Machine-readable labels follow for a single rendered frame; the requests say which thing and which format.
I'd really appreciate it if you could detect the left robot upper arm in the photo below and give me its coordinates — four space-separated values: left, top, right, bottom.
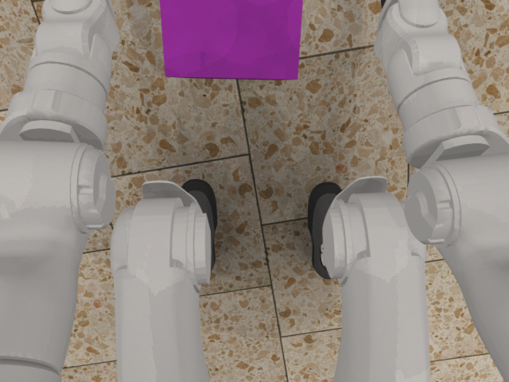
0 139 116 382

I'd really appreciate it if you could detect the robot left thigh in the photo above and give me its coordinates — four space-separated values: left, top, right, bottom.
114 197 211 382

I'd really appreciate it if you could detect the right robot forearm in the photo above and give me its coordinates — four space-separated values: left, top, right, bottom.
374 0 509 169

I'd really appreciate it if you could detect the carton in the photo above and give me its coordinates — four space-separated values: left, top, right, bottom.
160 0 303 80

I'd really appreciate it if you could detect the right robot upper arm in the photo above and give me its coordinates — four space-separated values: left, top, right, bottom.
404 153 509 382

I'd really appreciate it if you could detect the left robot forearm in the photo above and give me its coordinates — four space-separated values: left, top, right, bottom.
0 0 120 152

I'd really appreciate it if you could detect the right robot foot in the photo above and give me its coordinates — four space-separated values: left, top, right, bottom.
308 182 342 279

